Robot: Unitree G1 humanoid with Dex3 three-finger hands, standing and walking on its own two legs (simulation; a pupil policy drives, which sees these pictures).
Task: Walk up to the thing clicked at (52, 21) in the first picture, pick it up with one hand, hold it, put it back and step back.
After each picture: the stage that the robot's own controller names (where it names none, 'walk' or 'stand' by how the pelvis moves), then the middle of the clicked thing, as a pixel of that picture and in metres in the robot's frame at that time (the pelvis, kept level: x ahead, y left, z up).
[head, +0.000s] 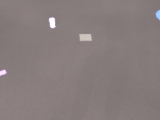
stand; (52, 22) +1.76 +0.42 -0.72
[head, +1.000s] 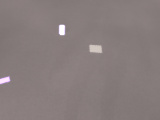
walk; (62, 30) +1.65 +0.19 -0.70
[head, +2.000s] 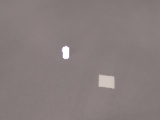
walk; (66, 52) +1.09 +0.18 -0.71
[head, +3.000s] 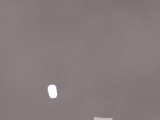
walk; (52, 91) +0.67 +0.21 -0.71
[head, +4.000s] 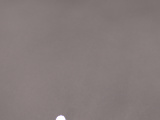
walk; out of the picture +0.41 +0.22 -0.70
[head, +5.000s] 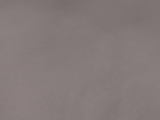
stand; out of the picture +0.34 +0.18 -0.72
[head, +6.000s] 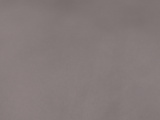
stand; out of the picture +0.34 +0.18 -0.72
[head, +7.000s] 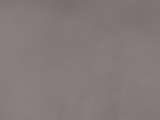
stand; out of the picture +0.35 +0.19 -0.72
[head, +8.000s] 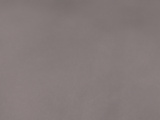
stand; out of the picture +0.34 +0.19 -0.73
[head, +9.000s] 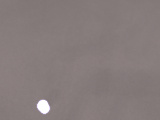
go down; (43, 107) +0.36 +0.20 -0.61
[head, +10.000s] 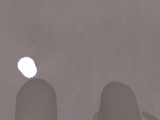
go down; (28, 68) +0.40 +0.24 -0.31
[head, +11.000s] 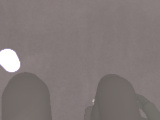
close in; (9, 61) +0.40 +0.26 -0.26
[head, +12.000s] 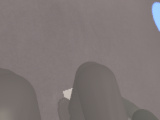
close; out of the picture +0.38 +0.28 -0.21
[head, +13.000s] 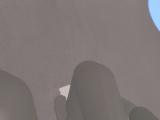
close; out of the picture +0.38 +0.29 -0.22
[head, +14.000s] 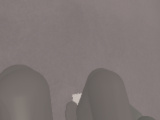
lift; out of the picture +0.33 +0.27 -0.18
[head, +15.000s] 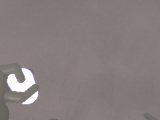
lift; (24, 87) +0.32 +0.19 +0.01
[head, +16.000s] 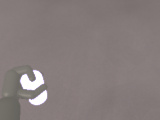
hold; (35, 88) +0.33 +0.17 +0.00
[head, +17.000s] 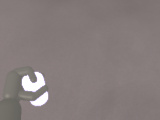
hold; (36, 89) +0.32 +0.17 +0.00
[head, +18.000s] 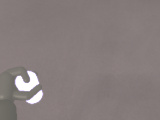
crouch; (30, 88) +0.34 +0.18 -0.05
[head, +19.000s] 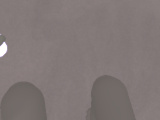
lower; out of the picture +0.46 +0.26 -0.08
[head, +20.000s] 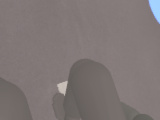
lower; out of the picture +0.41 +0.30 -0.22
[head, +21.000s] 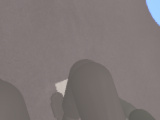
lower; out of the picture +0.41 +0.31 -0.22
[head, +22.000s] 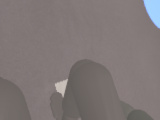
lower; out of the picture +0.40 +0.31 -0.22
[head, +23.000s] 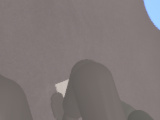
lower; out of the picture +0.40 +0.30 -0.22
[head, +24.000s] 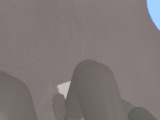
open; out of the picture +0.39 +0.28 -0.22
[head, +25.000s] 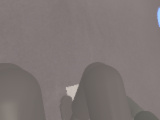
stand; out of the picture +0.39 +0.26 -0.23
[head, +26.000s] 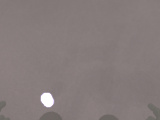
walk; (47, 100) +0.38 +0.20 -0.54
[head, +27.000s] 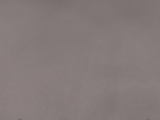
stand; out of the picture +0.36 +0.19 -0.66
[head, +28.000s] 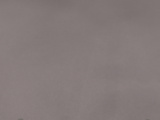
stand; out of the picture +0.36 +0.19 -0.67
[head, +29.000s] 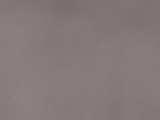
stand; out of the picture +0.38 +0.17 -0.72
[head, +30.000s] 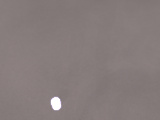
walk; (56, 103) +0.45 +0.16 -0.70
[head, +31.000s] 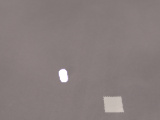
walk; (63, 75) +0.75 +0.20 -0.70
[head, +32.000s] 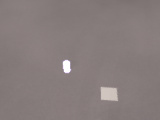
stand; (66, 66) +1.00 +0.18 -0.70
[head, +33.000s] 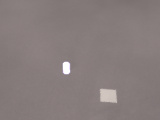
stand; (66, 68) +0.99 +0.16 -0.73
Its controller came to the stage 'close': yes
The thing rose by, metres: 0.71
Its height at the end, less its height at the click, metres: +0.00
